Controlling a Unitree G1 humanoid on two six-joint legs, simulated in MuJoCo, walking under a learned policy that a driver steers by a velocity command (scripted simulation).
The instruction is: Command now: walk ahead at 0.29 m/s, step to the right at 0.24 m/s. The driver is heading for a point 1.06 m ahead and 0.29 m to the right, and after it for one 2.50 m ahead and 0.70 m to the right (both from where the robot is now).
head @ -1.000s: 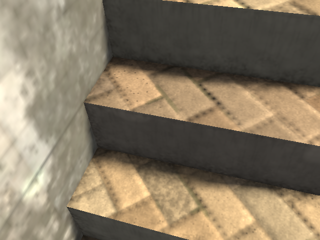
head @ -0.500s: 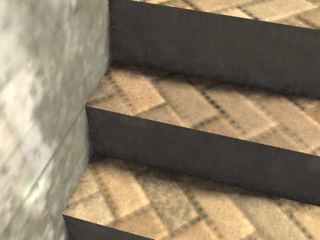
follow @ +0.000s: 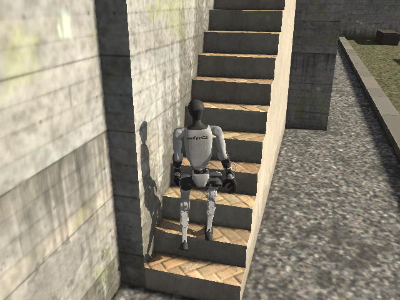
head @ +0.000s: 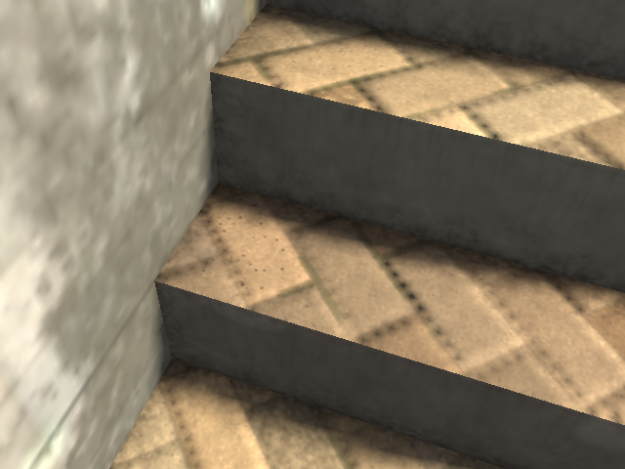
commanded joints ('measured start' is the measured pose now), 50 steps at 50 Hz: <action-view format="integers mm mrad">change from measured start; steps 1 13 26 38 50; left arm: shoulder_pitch -148 127 363 -152 -44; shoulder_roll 163 258 57 40 188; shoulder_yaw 54 75 89 27 84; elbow -33 -99 -208 -475 -312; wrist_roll -9 -21 -20 -58 -48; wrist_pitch -35 -114 -150 -28 -35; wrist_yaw -7 7 -70 -40 -57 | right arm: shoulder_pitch -195 -120 238 -2 -306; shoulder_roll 138 -29 -214 -155 42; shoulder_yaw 51 -13 -84 -24 -10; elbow -345 -276 -241 -108 -450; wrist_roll -47 -2 -14 -18 -12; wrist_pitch -54 85 66 -70 -10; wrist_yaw -36 -3 -55 11 45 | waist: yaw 40 17 -87 23 61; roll -170 -88 234 40 -182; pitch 141 136 -157 117 -89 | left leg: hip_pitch -632 -570 504 52 -473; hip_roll -185 -162 416 124 -244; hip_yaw -120 64 -789 115 -145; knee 1029 597 -983 -1105 706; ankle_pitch -310 -13 143 -37 -334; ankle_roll -73 -202 148 23 -91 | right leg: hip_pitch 69 347 -54 -310 255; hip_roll -374 -278 65 -102 -294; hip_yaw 1065 475 341 158 823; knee -901 -934 441 735 -712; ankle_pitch -367 5 180 441 -423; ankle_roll -226 -139 136 97 -74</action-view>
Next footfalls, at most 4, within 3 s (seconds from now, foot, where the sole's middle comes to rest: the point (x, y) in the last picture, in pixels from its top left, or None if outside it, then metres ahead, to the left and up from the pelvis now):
0.48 left None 0.17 0.12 -0.65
0.86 right None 0.30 -0.18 -0.43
1.44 left None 0.39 0.03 -0.43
1.94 right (512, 320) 0.55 -0.25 -0.22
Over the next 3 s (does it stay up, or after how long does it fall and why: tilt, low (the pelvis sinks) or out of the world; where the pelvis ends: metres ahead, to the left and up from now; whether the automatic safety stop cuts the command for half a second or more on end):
stays up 0.55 -0.03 0.53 its command is cut before an obstacle from the start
